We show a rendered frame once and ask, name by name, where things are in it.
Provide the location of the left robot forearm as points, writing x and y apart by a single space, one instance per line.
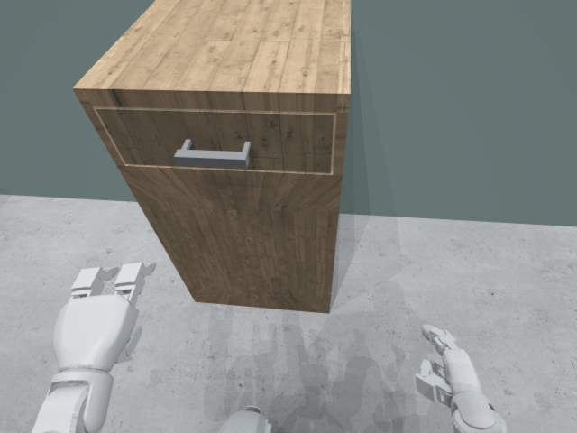
76 402

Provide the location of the robot right hand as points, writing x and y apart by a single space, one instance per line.
454 373

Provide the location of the drawer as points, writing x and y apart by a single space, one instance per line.
284 141

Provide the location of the robot left thigh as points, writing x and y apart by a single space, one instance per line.
245 421

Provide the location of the handle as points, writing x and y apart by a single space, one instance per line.
219 159

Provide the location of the left robot shin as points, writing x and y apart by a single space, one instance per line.
252 408

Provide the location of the cabinet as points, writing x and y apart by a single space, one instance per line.
253 238

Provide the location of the robot left hand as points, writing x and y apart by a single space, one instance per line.
95 331

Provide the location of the right robot forearm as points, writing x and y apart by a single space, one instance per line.
473 412

